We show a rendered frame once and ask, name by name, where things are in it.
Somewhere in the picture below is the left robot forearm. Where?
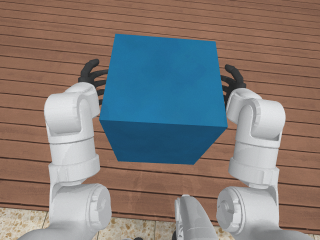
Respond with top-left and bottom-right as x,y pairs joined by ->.
44,82 -> 100,222

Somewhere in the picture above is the robot right thigh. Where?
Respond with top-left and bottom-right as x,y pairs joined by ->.
174,196 -> 219,240

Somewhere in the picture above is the left robot upper arm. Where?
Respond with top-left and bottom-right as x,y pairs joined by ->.
17,183 -> 112,240

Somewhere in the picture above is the carton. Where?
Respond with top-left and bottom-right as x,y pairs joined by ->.
99,34 -> 228,165

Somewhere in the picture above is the left robot hand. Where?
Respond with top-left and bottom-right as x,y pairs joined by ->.
78,58 -> 109,106

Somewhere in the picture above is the robot right shin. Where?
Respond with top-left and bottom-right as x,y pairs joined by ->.
176,194 -> 190,240

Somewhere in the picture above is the right robot upper arm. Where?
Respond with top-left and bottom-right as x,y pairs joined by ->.
216,186 -> 315,240

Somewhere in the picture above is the right robot hand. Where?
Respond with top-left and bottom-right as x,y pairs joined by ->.
220,64 -> 246,112

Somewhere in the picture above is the right robot forearm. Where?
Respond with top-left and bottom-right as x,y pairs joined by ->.
226,88 -> 286,222

